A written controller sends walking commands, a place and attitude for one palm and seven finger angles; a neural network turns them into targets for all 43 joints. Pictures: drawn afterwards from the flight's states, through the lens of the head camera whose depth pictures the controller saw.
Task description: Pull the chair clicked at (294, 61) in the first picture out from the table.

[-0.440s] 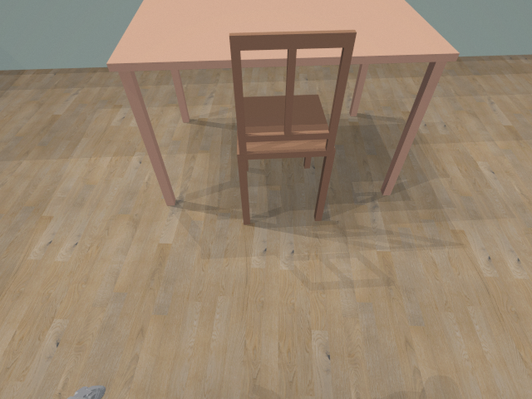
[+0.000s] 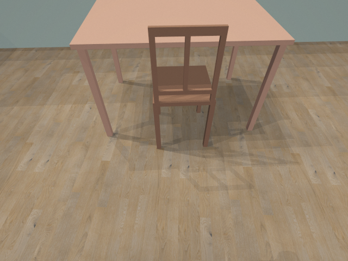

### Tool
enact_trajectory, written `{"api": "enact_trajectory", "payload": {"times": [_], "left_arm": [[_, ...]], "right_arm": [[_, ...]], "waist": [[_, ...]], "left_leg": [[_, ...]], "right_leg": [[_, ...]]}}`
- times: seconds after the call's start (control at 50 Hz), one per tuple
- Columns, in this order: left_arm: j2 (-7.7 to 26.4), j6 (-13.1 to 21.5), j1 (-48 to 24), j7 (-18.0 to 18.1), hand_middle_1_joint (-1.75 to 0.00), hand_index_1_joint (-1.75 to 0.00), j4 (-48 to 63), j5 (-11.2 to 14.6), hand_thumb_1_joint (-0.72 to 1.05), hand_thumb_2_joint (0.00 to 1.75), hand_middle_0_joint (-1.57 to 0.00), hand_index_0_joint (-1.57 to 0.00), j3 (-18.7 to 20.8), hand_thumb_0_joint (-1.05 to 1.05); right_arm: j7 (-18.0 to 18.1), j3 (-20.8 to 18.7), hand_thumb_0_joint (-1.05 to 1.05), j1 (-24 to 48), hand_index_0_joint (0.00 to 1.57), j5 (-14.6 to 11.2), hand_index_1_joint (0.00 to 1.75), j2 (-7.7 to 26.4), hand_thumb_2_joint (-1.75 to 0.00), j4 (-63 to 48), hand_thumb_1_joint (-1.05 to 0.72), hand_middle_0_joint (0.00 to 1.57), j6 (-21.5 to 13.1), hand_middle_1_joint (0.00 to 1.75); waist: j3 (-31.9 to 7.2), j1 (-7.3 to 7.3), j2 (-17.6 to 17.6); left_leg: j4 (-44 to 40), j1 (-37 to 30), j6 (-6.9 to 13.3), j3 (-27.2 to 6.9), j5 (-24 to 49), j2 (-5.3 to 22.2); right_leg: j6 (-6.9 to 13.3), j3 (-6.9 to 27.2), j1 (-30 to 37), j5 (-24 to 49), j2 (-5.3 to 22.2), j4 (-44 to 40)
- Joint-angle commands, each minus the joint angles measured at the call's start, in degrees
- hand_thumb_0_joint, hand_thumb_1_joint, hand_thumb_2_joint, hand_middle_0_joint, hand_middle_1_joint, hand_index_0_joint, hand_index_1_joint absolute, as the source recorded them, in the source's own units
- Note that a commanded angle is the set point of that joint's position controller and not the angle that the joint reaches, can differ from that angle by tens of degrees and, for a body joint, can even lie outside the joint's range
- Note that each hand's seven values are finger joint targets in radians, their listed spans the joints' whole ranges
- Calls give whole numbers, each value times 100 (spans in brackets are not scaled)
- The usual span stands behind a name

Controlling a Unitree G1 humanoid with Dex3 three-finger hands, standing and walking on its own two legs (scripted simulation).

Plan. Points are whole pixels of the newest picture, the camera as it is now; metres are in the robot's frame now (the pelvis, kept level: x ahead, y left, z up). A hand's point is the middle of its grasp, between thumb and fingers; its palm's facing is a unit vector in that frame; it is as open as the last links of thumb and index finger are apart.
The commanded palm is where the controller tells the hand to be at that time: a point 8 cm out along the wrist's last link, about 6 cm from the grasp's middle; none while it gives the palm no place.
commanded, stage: stand and wait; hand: left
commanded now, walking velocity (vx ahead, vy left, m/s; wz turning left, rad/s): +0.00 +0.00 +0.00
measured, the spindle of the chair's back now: (186, 65) +1.02 +0.00 -0.09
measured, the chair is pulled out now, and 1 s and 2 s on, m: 0.00 0.00 0.00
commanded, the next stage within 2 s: look at it before walking up in 0.60 s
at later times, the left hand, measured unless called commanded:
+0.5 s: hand out of the picture +0.07 +0.24 -0.15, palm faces -0.02 -0.94 -0.35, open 7.4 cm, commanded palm none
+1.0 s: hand out of the picture +0.06 +0.25 -0.15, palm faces -0.02 -0.94 -0.33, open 7.4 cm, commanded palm none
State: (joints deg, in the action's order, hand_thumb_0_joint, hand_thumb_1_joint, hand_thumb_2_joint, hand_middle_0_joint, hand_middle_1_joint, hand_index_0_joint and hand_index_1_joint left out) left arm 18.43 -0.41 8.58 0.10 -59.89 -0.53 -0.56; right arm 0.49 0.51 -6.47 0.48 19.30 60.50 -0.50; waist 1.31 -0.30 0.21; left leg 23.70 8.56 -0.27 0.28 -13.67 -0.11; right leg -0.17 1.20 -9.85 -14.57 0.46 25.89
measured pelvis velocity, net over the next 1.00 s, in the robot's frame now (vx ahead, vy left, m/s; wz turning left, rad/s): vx -0.01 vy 0.00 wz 0.00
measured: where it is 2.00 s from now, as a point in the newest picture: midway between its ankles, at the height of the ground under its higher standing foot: outside the picture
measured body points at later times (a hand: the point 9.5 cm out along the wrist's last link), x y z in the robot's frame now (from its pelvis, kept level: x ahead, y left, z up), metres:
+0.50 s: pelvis -0.01 -0.01 +0.00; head -0.02 -0.01 +0.45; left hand +0.07 +0.29 -0.12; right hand +0.06 -0.30 -0.14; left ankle -0.01 +0.12 -0.74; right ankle -0.01 -0.12 -0.74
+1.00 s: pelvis -0.01 +0.00 +0.00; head +0.00 +0.00 +0.45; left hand +0.06 +0.29 -0.13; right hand +0.07 -0.30 -0.13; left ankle -0.01 +0.12 -0.74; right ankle -0.01 -0.12 -0.74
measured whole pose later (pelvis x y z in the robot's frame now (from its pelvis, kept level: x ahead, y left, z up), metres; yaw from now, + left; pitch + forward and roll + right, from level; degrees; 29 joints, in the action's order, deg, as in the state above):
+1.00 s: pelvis -0.01 +0.00 +0.00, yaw +0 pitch -1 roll +0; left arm 19.2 0.1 8.5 0.1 -62.6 -0.5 -0.2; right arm 0.3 0.6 -7.3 0.2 19.2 63.9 -0.7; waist 1.9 -0.1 -0.2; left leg 20.9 8.2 -0.5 0.2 -11.5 0.3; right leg -0.1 1.1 -9.1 -11.9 0.1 22.1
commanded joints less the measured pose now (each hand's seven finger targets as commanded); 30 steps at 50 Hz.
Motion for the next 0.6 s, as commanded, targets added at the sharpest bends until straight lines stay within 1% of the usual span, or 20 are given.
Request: {"api": "enact_trajectory", "payload": {"times": [0.0, 0.02, 0.1, 0.12, 0.14, 0.18, 0.32, 0.36, 0.4, 0.48, 0.54, 0.58], "left_arm": [[1272, 195, -263, 70, -30, -30, 343, -11, 90, 90, -20, -20, 285, 0], [1267, 199, -263, 70, -30, -30, 308, -9, 90, 90, -20, -20, 287, 0], [1287, 205, -260, 65, -30, -30, 225, -5, 90, 90, -20, -20, 280, 0], [1294, 206, -274, 67, -30, -30, 212, -4, 90, 90, -20, -20, 281, 0], [1288, 204, -264, 67, -30, -30, 202, -6, 90, 90, -20, -20, 282, 0], [1288, 201, -258, 67, -30, -30, 174, -2, 90, 90, -20, -20, 278, 0], [1299, 207, -302, 64, -30, -30, 127, -4, 90, 90, -20, -20, 276, 0], [1302, 203, -304, 62, -30, -30, 135, -8, 90, 90, -20, -20, 273, 0], [1302, 198, -334, 58, -30, -30, 141, -10, 90, 90, -20, -20, 271, 0], [1286, 194, -328, 53, -30, -30, 145, -14, 90, 90, -20, -20, 274, 0], [1286, 203, -303, 55, -30, -30, 152, -19, 90, 90, -20, -20, 275, 0], [1279, 207, -306, 53, -30, -30, 159, -15, 90, 90, -20, -20, 278, 0]], "right_arm": [[50, -253, 0, 276, 20, 13, 30, 1095, -90, -299, -90, 20, -163, 30], [50, -255, 0, 270, 20, 14, 30, 1090, -90, -278, -90, 20, -156, 30], [47, -250, 0, 215, 20, 12, 30, 1102, -90, -181, -90, 20, -150, 30], [48, -245, 0, 180, 20, 10, 30, 1116, -90, -156, -90, 20, -149, 30], [46, -246, 0, 161, 20, 3, 30, 1099, -90, -134, -90, 20, -144, 30], [45, -236, 0, 169, 20, 9, 30, 1111, -90, -111, -90, 20, -150, 30], [38, -228, 0, 126, 20, 7, 30, 1122, -90, -45, -90, 20, -148, 30], [32, -230, 0, 126, 20, 10, 30, 1123, -90, -38, -90, 20, -136, 30], [26, -228, 0, 105, 20, 13, 30, 1127, -90, -28, -90, 20, -138, 30], [23, -232, 0, 99, 20, 17, 30, 1129, -90, -27, -90, 20, -145, 30], [22, -236, 0, 93, 20, 9, 30, 1125, -90, -20, -90, 20, -149, 30], [22, -230, 0, 95, 20, 10, 30, 1129, -90, -21, -90, 20, -163, 30]], "waist": [[-462, 20, -40], [-441, 22, -97], [-363, 29, -70], [-364, 41, -126], [-405, 35, -91], [-359, 23, -40], [-252, 26, -111], [-190, 26, -143], [-163, 37, -95], [-131, 30, -93], [-207, 26, -140], [-262, 29, -79]], "left_leg": [[-341, -100, 211, -498, 1026, 629], [-346, -107, 200, -497, 970, 623], [-398, -93, 185, -503, 858, 631], [-419, -82, 179, -508, 862, 639], [-420, -90, 178, -509, 848, 645], [-459, -68, 180, -525, 809, 644], [-523, -38, 162, -545, 737, 647], [-537, -19, 157, -544, 598, 636], [-577, 12, 154, -559, 522, 632], [-605, 23, 163, -582, 462, 631], [-580, -13, 167, -587, 564, 642], [-587, -28, 170, -594, 642, 657]], "right_leg": [[225, 536, 120, 1173, 603, -454], [227, 552, 97, 1150, 606, -484], [235, 584, 56, 1029, 618, -566], [237, 585, 80, 1034, 609, -571], [236, 572, 106, 996, 603, -573], [236, 590, 92, 931, 611, -608], [226, 611, 36, 789, 602, -705], [224, 631, -51, 565, 605, -763], [217, 641, -78, 412, 588, -790], [209, 656, -139, 276, 576, -816], [210, 649, -97, 383, 574, -801], [206, 625, -43, 482, 587, -783]]}}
